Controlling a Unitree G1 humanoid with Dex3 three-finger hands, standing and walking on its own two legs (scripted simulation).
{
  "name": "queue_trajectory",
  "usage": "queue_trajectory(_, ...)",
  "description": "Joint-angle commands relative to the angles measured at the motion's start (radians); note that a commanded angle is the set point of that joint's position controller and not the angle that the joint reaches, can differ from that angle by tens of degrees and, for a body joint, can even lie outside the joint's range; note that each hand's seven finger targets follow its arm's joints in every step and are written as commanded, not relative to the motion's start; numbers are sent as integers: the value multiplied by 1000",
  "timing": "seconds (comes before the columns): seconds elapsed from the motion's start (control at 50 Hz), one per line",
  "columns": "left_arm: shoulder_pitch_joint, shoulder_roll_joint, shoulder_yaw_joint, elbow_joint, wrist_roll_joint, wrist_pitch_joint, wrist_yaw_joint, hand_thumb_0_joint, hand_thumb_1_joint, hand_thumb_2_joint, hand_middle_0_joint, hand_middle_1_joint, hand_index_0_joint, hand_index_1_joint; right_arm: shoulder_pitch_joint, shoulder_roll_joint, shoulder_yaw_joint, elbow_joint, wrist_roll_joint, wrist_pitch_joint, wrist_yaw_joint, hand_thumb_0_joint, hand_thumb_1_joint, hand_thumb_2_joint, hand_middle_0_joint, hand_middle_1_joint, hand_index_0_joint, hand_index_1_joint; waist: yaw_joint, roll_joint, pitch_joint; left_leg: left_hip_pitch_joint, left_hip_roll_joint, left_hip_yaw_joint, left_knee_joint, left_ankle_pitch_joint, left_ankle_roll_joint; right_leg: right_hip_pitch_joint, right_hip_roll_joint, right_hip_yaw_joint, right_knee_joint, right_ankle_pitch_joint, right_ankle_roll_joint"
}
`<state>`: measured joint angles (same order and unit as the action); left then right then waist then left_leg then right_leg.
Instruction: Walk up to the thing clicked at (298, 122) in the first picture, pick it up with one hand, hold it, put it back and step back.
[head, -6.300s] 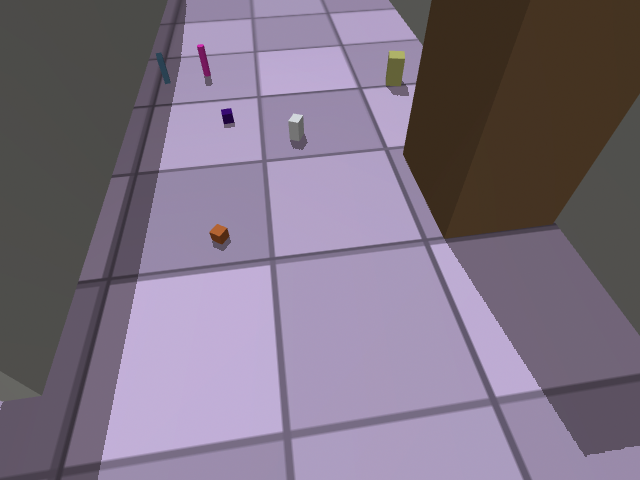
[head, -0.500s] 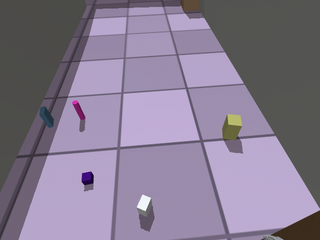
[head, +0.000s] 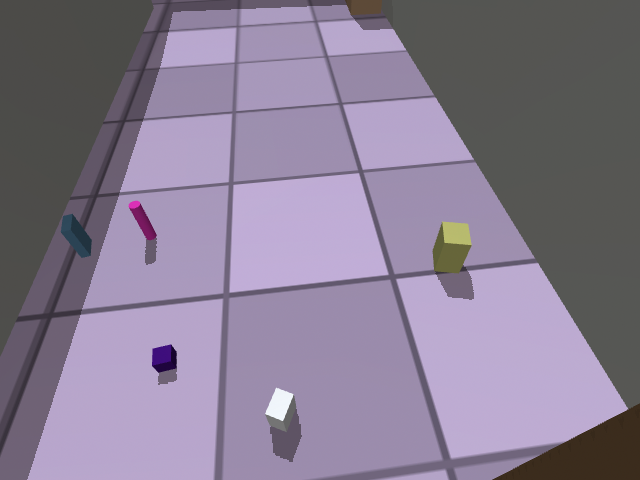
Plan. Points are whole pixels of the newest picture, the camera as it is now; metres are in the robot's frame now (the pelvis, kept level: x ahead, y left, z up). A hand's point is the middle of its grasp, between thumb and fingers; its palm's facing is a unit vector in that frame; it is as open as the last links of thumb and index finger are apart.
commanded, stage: walk up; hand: left
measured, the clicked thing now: (281, 410) +0.41 +0.16 -0.73
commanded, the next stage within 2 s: stand in 0.38 s
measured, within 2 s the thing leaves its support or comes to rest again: neither
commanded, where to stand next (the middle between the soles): +0.07 -0.02 m, yaw +0 degrees
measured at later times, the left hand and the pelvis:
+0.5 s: hand out of the picture +0.08 +0.25 -0.16, palm faces -0.02 -0.94 -0.33, open 7.3 cm; pelvis +0.00 +0.00 +0.00, yaw +0 degrees
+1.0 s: hand out of the picture +0.08 +0.25 -0.16, palm faces -0.01 -0.94 -0.34, open 7.3 cm; pelvis +0.01 -0.01 +0.00, yaw +1 degrees
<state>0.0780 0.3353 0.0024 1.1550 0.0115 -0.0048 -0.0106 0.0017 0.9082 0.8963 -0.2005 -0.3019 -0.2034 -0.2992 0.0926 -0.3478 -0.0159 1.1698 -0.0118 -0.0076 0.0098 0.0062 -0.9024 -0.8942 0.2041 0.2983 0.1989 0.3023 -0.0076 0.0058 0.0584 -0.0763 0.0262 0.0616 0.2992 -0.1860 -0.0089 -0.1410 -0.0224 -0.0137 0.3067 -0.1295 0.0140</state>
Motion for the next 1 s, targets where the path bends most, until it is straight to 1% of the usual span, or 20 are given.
queue_trajectory(0.0, -50, 214, 44, -55, -4, -22, 16, 0, 900, 900, -200, -300, -200, -300, -52, -210, -34, -69, 6, -22, -13, 0, -900, -900, 200, 300, 200, 300, 6, -16, -87, -16, 109, -102, -52, 87, 28, 39, -108, 96, -32, 121, -23)
queue_trajectory(0.04, -52, 214, 45, -59, -4, -21, 16, 0, 900, 900, -200, -300, -200, -300, -47, -211, -31, -69, 6, -22, -13, 0, -900, -900, 200, 300, 200, 300, 6, -14, -81, -29, 109, -102, -56, 69, 27, 36, -106, 97, -34, 102, -24)
queue_trajectory(0.08, -37, 212, 43, -58, -5, -22, 15, 0, 900, 900, -200, -300, -200, -300, -49, -212, -32, -74, 6, -23, -12, 0, -900, -900, 200, 300, 200, 300, 11, -9, -94, 1, 112, -100, -46, 84, 30, 26, -106, 97, -33, 106, -23)
queue_trajectory(0.12, -49, 213, 45, -58, -3, -22, 15, 0, 900, 900, -200, -300, -200, -300, -36, -212, -34, -68, 6, -22, -14, 0, -900, -900, 200, 300, 200, 300, 2, -25, -101, 2, 113, -101, -46, 91, 29, 33, -105, 97, -33, 113, -26)
queue_trajectory(0.22, -50, 213, 45, -64, -2, -23, 16, 0, 900, 900, -200, -300, -200, -300, -38, -209, -32, -75, 5, -20, -13, 0, -900, -900, 200, 300, 200, 300, 4, -20, -84, -15, 109, -99, -47, 70, 29, 32, -108, 102, -40, 113, -26)
queue_trajectory(0.34, -47, 213, 46, -66, -3, -21, 14, 0, 900, 900, -200, -300, -200, -300, -34, -209, -33, -79, 4, -21, -12, 0, -900, -900, 200, 300, 200, 300, 6, -9, -66, -25, 109, -105, -56, 47, 29, 19, -99, 102, -42, 73, -25)
queue_trajectory(0.38, -37, 224, 40, -66, -2, -23, 17, 0, 900, 900, -200, -300, -200, -300, -35, -207, -28, -81, 0, -21, -14, 0, -900, -900, 200, 300, 200, 300, 4, 1, -82, -32, 118, -108, -64, 16, 26, 24, -111, 103, -53, 11, -27)
queue_trajectory(0.42, -37, 225, 41, -65, -2, -25, 18, 0, 900, 900, -200, -300, -200, -300, -39, -207, -28, -84, 0, -21, -14, 0, -900, -900, 200, 300, 200, 300, 4, -11, -81, -28, 119, -110, -63, 31, 28, 21, -113, 101, -53, 22, -28)
queue_trajectory(0.44, -43, 226, 40, -66, -1, -26, 18, 0, 900, 900, -200, -300, -200, -300, -32, -207, -26, -84, -1, -22, -14, 0, -900, -900, 200, 300, 200, 300, 0, -10, -80, -29, 118, -108, -61, 45, 27, 27, -119, 107, -51, 55, -30)
queue_trajectory(0.52, -32, 225, 38, -66, -5, -25, 15, 0, 900, 900, -200, -300, -200, -300, -27, -210, -24, -82, -2, -26, -14, 0, -900, -900, 200, 300, 200, 300, 5, 2, -68, -37, 118, -112, -68, 45, 21, 19, -114, 100, -48, 35, -29)
queue_trajectory(0.58, -20, 222, 36, -67, -4, -28, 16, 0, 900, 900, -200, -300, -200, -300, -27, -211, -23, -83, 1, -27, -13, 0, -900, -900, 200, 300, 200, 300, 9, -1, -81, -22, 122, -115, -60, 100, 24, 32, -119, 96, -42, 93, -30)
queue_trajectory(0.66, -24, 231, 35, -68, -5, -30, 17, 0, 900, 900, -200, -300, -200, -300, -19, -213, -23, -84, 1, -28, -15, 0, -900, -900, 200, 300, 200, 300, 2, -15, -98, -4, 124, -113, -52, 143, 22, 38, -119, 88, -32, 118, -31)
queue_trajectory(0.68, -22, 225, 35, -70, -5, -30, 18, 0, 900, 900, -200, -300, -200, -300, -19, -221, -26, -84, -1, -27, -16, 0, -900, -900, 200, 300, 200, 300, 4, -9, -105, -2, 127, -110, -42, 152, 25, 49, -125, 91, -33, 143, -33)
queue_trajectory(0.7, -23, 228, 33, -69, -7, -30, 17, 0, 900, 900, -200, -300, -200, -300, -14, -213, -21, -81, 0, -28, -16, 0, -900, -900, 200, 300, 200, 300, 3, -9, -93, -12, 122, -111, -50, 153, 20, 46, -123, 92, -35, 145, -31)
queue_trajectory(0.78, -19, 231, 33, -67, -4, -29, 20, 0, 900, 900, -200, -300, -200, -300, -22, -214, -23, -84, 2, -25, -16, 0, -900, -900, 200, 300, 200, 300, 2, -20, -100, 7, 126, -115, -45, 155, 20, 42, -120, 81, -32, 140, -31)
queue_trajectory(0.82, -16, 230, 32, -67, -6, -30, 20, 0, 900, 900, -200, -300, -200, -300, -18, -216, -20, -81, 2, -23, -16, 0, -900, -900, 200, 300, 200, 300, 4, -8, -80, -13, 120, -110, -48, 122, 21, 43, -124, 89, -47, 124, -29)
queue_trajectory(0.86, -16, 233, 31, -67, -7, -28, 20, 0, 900, 900, -200, -300, -200, -300, -18, -210, -19, -82, 1, -22, -14, 0, -900, -900, 200, 300, 200, 300, 4, -11, -63, -29, 116, -113, -58, 89, 17, 33, -118, 85, -50, 68, -27)
queue_trajectory(0.92, -23, 233, 33, -69, -7, -28, 20, 0, 900, 900, -200, -300, -200, -300, -14, -212, -19, -83, 0, -22, -15, 0, -900, -900, 200, 300, 200, 300, 2, -11, -80, -28, 117, -112, -56, 96, 19, 43, -120, 87, -47, 76, -31)
queue_trajectory(0.94, -15, 230, 31, -69, -6, -30, 20, 0, 900, 900, -200, -300, -200, -300, -18, -216, -20, -82, 1, -22, -14, 0, -900, -900, 200, 300, 200, 300, 7, -5, -75, -30, 119, -118, -54, 109, 19, 46, -118, 86, -48, 81, -29)
queue_trajectory(0.98, -21, 236, 34, -71, -5, -29, 20, 0, 900, 900, -200, -300, -200, -300, -21, -215, -21, -87, 0, -23, -16, 0, -900, -900, 200, 300, 200, 300, 3, -4, -98, -14, 123, -115, -48, 138, 20, 55, -124, 86, -34, 130, -35)
